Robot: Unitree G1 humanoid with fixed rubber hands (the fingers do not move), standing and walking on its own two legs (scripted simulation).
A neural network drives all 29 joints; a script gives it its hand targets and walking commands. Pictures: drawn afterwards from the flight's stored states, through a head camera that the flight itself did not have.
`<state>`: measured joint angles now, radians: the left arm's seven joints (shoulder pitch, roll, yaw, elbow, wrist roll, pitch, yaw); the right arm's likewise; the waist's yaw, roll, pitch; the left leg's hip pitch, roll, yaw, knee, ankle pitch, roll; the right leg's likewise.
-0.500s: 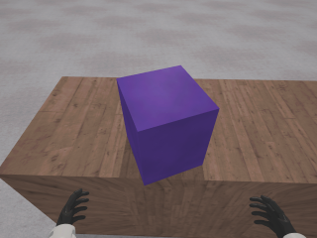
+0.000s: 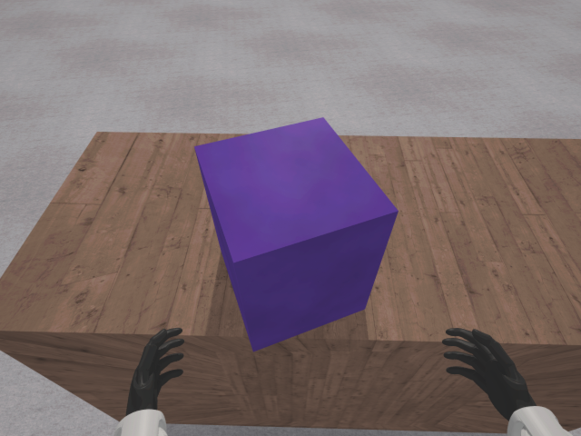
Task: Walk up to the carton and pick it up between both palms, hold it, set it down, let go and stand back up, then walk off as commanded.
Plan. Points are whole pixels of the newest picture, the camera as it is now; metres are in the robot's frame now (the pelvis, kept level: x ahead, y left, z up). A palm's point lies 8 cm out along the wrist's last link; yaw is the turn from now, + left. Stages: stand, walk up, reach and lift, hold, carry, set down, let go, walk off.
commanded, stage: reach and lift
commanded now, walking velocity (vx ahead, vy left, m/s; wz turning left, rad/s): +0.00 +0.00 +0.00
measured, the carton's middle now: (287, 235) +0.41 +0.03 +0.04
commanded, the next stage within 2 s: none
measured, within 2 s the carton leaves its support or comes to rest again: neither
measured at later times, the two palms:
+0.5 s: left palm (158, 378) +0.19 +0.18 +0.04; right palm (507, 367) +0.22 -0.25 +0.02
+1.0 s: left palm (153, 326) +0.24 +0.18 +0.09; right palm (486, 298) +0.29 -0.23 +0.07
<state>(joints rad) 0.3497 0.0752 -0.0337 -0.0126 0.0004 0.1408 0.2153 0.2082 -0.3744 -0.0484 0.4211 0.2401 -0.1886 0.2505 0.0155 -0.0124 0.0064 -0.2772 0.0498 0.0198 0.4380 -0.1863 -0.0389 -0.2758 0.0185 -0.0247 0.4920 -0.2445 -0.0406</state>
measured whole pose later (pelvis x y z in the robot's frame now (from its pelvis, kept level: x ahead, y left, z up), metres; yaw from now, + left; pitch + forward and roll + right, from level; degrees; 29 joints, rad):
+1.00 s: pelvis -0.01 -0.01 +0.00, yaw +0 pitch +1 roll +1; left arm 0.13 0.03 -0.01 -0.43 -0.03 0.59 0.30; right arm -0.07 -0.43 0.03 0.13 0.37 0.14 0.06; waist 0.03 -0.01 0.04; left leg -0.27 0.06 0.02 0.42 -0.17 -0.05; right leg -0.28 0.03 -0.02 0.48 -0.23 -0.05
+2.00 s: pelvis -0.02 -0.01 +0.00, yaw +0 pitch +0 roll +1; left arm -0.61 0.03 0.11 0.01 -0.06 0.87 0.32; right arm -0.81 -0.48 0.08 0.66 0.42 0.38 0.06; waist 0.14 -0.01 0.03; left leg -0.27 0.06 0.02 0.42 -0.15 -0.05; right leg -0.28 0.03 -0.02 0.48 -0.21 -0.05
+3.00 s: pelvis -0.01 -0.01 +0.00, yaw +0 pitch +2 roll +1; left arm -0.70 0.06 0.12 0.66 -0.08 0.33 0.27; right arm -0.95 -0.40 0.12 1.17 0.43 0.09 0.10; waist 0.18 -0.01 0.03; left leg -0.29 0.07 0.02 0.42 -0.16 -0.06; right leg -0.29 0.04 -0.02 0.47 -0.22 -0.05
